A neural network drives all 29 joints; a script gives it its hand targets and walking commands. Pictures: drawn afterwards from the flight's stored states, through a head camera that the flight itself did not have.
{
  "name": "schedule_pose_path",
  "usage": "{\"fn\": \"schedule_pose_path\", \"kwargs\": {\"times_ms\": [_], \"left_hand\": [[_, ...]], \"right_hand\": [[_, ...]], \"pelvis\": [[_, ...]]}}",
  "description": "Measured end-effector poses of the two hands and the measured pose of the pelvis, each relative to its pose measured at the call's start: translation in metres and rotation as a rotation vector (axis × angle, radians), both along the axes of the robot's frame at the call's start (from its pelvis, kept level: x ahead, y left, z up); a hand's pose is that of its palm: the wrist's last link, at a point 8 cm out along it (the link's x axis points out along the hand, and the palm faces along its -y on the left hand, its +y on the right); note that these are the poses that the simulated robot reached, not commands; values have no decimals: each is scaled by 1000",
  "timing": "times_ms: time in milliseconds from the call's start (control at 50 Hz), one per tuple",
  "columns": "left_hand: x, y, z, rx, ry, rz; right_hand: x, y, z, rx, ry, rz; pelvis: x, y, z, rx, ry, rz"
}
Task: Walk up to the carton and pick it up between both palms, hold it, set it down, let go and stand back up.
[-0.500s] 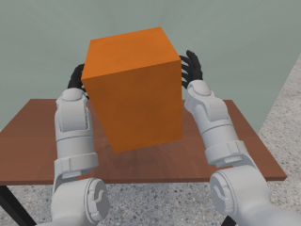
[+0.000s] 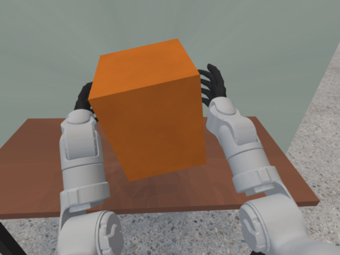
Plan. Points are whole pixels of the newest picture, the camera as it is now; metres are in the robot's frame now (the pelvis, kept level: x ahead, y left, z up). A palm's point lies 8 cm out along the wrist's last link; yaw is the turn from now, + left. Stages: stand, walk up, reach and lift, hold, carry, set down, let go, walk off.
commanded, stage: hold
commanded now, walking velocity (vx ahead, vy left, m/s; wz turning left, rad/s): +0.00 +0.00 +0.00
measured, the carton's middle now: (153, 109) +0.41 -0.01 +0.21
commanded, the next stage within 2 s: none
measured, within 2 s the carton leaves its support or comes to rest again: neither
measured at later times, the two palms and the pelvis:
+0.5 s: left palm (90, 110) +0.37 +0.13 +0.24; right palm (219, 98) +0.35 -0.15 +0.26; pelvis +0.00 -0.01 +0.00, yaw +0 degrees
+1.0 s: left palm (85, 111) +0.36 +0.14 +0.25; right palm (216, 95) +0.35 -0.14 +0.27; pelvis -0.01 +0.00 +0.00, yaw +0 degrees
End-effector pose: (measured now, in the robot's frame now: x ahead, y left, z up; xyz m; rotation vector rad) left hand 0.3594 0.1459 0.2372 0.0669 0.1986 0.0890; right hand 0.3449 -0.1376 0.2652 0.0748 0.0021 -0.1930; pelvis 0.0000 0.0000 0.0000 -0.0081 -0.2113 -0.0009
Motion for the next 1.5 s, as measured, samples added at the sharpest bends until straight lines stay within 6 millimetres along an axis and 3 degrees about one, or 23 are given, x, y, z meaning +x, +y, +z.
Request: {"fn": "schedule_pose_path", "kwargs": {"times_ms": [160, 340, 600, 780, 980, 1220, 1500], "left_hand": [[-6, 6, 6, 13, -7, 29], [3, -6, 19, 39, -30, 29], [8, -8, -2, 2, -1, -11], [-9, 3, 9, 6, -27, 17], [0, -3, 11, 40, 7, 26], [12, -13, 0, 8, 17, -7], [-1, -4, 6, 19, -6, 1]], "right_hand": [[1, 6, 2, 16, -7, 14], [9, -6, 8, 27, -33, 13], [4, -7, -2, 7, -19, -10], [-6, 4, 10, 22, -45, 1], [8, -2, 6, 23, -22, 13], [10, -12, 3, 4, -17, -15], [-1, -2, 7, 29, -42, -9]], "pelvis": [[-9, 4, 0, 4, 17, 1], [-8, -3, 0, 7, 30, 6], [2, -8, 0, 0, 14, 7], [-4, 3, 0, 2, -8, 1], [-14, 0, 0, 10, 23, 4], [-1, -13, 0, 5, 27, 9], [0, 2, 0, 2, -9, 0]]}}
